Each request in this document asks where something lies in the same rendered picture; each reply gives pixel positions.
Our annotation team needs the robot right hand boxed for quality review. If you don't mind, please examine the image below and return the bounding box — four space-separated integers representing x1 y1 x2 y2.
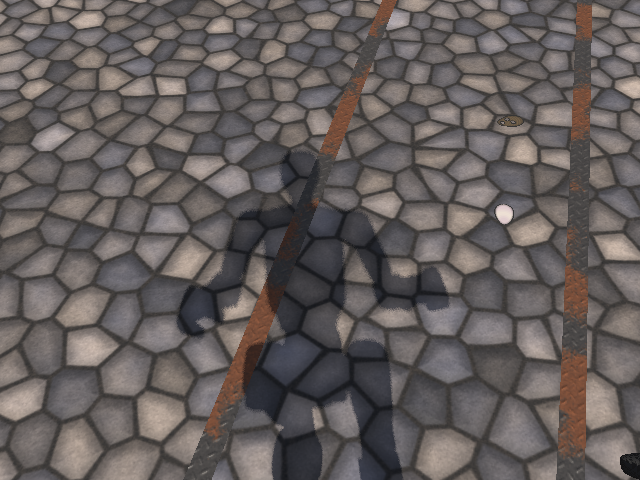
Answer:
620 453 640 480

